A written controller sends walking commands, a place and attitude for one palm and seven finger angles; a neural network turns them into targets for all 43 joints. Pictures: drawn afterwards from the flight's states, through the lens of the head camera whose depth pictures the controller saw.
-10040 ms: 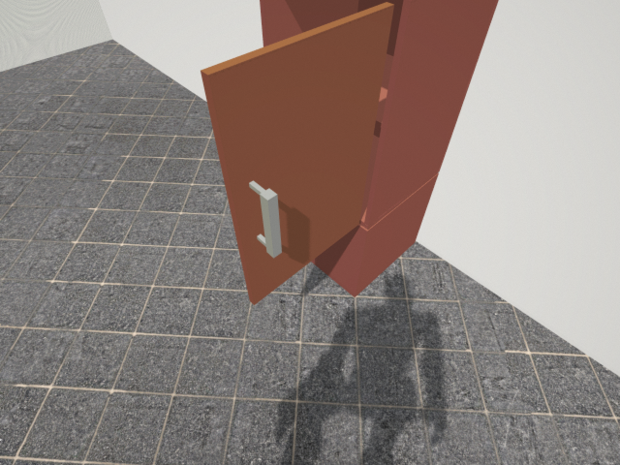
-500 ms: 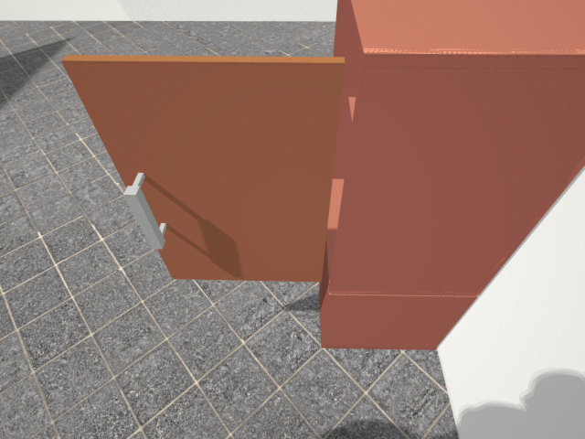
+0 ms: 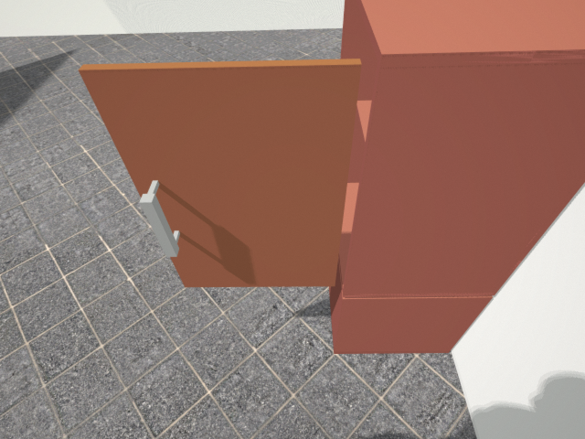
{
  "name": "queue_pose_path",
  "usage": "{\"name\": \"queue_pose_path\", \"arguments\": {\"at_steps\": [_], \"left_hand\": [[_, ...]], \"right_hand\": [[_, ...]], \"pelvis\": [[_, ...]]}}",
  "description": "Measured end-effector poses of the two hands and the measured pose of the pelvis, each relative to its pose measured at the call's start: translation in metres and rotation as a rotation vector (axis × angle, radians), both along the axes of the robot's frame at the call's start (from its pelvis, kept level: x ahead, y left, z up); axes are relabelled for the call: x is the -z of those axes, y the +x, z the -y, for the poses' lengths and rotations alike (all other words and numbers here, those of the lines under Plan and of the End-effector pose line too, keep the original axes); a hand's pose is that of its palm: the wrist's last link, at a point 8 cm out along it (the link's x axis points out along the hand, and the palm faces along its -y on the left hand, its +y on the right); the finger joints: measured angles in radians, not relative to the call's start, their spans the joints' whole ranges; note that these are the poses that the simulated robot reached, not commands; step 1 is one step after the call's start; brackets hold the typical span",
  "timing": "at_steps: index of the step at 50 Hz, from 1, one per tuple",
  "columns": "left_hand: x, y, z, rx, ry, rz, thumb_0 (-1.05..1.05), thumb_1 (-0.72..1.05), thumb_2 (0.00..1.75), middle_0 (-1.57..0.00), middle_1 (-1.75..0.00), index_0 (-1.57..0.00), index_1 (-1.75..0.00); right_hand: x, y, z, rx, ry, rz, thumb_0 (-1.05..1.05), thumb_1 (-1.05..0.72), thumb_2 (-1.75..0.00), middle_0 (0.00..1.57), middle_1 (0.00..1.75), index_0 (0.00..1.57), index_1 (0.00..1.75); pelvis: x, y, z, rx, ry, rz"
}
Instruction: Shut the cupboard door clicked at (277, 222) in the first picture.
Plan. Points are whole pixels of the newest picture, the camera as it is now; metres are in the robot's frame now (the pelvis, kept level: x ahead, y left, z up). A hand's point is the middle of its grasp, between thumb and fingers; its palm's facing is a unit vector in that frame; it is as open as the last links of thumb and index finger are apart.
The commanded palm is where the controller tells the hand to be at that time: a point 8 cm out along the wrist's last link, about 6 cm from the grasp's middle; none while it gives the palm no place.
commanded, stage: come to a stop and stand still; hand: left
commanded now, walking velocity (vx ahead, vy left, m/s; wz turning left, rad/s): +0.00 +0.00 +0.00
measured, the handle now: (163, 219) +0.50 +0.29 -0.04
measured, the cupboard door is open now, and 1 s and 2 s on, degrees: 90 90 90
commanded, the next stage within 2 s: look again from close up in 0.62 s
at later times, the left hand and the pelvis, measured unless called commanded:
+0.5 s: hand out of the picture +0.04 +0.17 -0.16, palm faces -0.01 -0.97 -0.24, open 7.4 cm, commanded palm none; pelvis +0.01 -0.02 +0.01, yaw +0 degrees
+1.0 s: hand out of the picture +0.02 +0.15 -0.16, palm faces +0.01 -0.97 -0.23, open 7.4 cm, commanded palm none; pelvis +0.00 -0.04 +0.01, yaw +0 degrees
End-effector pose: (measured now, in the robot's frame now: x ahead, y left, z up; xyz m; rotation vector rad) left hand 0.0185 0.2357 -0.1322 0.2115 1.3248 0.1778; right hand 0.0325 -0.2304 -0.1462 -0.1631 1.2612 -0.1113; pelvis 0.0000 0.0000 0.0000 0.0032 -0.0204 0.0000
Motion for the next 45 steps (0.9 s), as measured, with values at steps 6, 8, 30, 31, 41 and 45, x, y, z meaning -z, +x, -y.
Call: {"name": "queue_pose_path", "arguments": {"at_steps": [6, 8, 30, 31, 41, 45], "left_hand": [[-0.004, 0.006, -0.001, 0.015, 0.007, 0.0, 0.01, 0.91, 0.9, -0.2, -0.3, -0.2, -0.3], [-0.004, 0.008, 0.0, 0.019, 0.007, -0.003, 0.01, 0.91, 0.9, -0.2, -0.3, -0.2, -0.3], [0.0, 0.013, 0.028, 0.018, -0.022, -0.01, 0.01, 0.91, 0.9, -0.2, -0.3, -0.2, -0.3], [0.0, 0.012, 0.029, 0.016, -0.023, -0.01, 0.01, 0.91, 0.9, -0.2, -0.3, -0.2, -0.3], [-0.001, 0.005, 0.037, 0.003, -0.023, -0.013, 0.01, 0.91, 0.9, -0.2, -0.3, -0.2, -0.3], [-0.001, 0.002, 0.04, -0.001, -0.022, -0.02, 0.01, 0.91, 0.9, -0.2, -0.3, -0.2, -0.3]], "right_hand": [[0.0, -0.005, 0.001, 0.0, 0.008, -0.024, 0.0, -0.93, -0.9, 0.2, 0.3, 0.2, 0.3], [0.0, -0.007, 0.002, 0.002, 0.009, -0.037, 0.0, -0.92, -0.9, 0.2, 0.3, 0.2, 0.3], [-0.007, -0.013, 0.03, 0.017, -0.019, -0.093, 0.0, -0.9, -0.9, 0.2, 0.3, 0.2, 0.3], [-0.007, -0.012, 0.031, 0.016, -0.019, -0.092, 0.0, -0.9, -0.9, 0.2, 0.3, 0.2, 0.3], [-0.008, -0.009, 0.038, 0.007, -0.015, -0.087, 0.0, -0.9, -0.9, 0.2, 0.3, 0.2, 0.3], [-0.008, -0.01, 0.04, 0.006, -0.014, -0.088, 0.0, -0.9, -0.9, 0.2, 0.3, 0.2, 0.3]], "pelvis": [[-0.003, 0.002, 0.002, 0.008, 0.007, -0.004], [-0.003, 0.002, 0.004, 0.01, 0.008, -0.005], [-0.007, 0.006, 0.028, 0.004, 0.007, -0.001], [-0.007, 0.006, 0.029, 0.004, 0.007, -0.001], [-0.008, 0.004, 0.038, -0.002, 0.006, -0.001], [-0.008, 0.003, 0.041, -0.001, 0.006, -0.002]]}}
